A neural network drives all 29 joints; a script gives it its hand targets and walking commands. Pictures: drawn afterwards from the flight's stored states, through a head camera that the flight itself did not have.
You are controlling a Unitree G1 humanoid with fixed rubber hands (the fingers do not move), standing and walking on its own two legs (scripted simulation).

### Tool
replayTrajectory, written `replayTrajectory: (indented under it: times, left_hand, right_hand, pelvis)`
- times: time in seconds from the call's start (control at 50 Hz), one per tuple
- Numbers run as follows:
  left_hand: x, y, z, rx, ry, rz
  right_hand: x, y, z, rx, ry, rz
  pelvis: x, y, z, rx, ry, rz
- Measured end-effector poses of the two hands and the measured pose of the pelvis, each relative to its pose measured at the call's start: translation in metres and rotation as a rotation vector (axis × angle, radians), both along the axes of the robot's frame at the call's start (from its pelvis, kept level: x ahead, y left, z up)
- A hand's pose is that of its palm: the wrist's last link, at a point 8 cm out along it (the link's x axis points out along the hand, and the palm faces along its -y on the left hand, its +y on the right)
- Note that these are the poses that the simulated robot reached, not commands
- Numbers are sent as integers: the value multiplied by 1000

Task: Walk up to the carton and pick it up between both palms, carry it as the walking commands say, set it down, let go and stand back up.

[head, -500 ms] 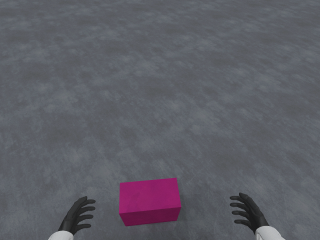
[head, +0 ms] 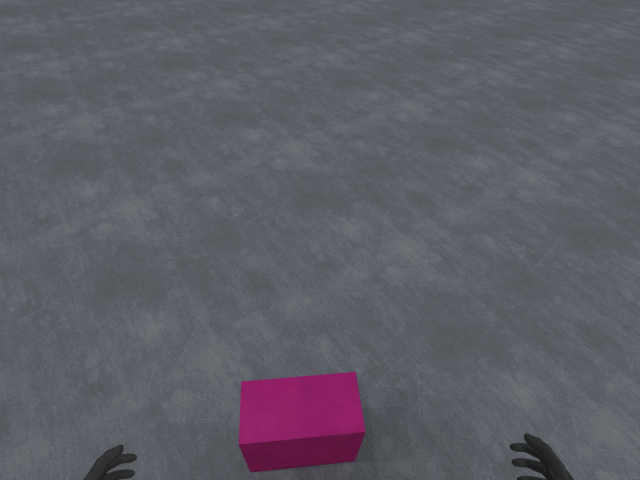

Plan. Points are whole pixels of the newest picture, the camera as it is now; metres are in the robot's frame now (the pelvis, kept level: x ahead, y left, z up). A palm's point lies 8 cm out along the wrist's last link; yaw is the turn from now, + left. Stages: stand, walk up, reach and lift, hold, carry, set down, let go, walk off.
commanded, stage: stand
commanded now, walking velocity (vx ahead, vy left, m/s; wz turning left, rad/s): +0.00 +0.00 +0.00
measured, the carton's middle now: (301, 423) +0.39 +0.04 -0.64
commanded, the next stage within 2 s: none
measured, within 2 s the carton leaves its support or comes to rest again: neither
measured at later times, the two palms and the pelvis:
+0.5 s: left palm out of the picture +0.07 +0.29 -0.10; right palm out of the picture +0.07 -0.29 -0.10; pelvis -0.02 +0.00 +0.00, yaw +0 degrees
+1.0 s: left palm out of the picture +0.04 +0.29 -0.11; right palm out of the picture +0.04 -0.30 -0.10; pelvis -0.03 +0.00 +0.01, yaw +0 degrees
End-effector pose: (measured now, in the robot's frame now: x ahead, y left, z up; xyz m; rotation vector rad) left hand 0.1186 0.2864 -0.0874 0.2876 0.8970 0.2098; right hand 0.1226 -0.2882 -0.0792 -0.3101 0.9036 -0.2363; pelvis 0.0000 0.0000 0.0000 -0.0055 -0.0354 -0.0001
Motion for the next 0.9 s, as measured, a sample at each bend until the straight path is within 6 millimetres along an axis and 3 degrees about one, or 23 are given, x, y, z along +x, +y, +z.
replayTrajectory:
  times: [0.58, 0.9]
  left_hand:
    - [-57, 2, -17, 10, 171, 29]
    - [-76, 5, -19, 15, 211, 39]
  right_hand:
    - [-62, -3, -21, 13, 174, -51]
    - [-80, -8, -23, 12, 217, -60]
  pelvis:
    - [-20, -1, 6, 2, -25, 1]
    - [-29, -2, 7, 2, -28, 4]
